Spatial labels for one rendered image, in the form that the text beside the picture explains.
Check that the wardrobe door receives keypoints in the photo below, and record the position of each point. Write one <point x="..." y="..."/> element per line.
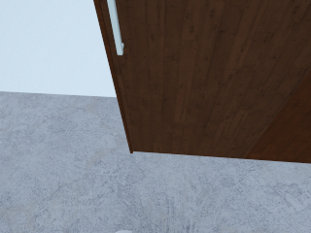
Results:
<point x="289" y="133"/>
<point x="207" y="77"/>

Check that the handle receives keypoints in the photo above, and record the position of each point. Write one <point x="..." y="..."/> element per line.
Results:
<point x="115" y="26"/>

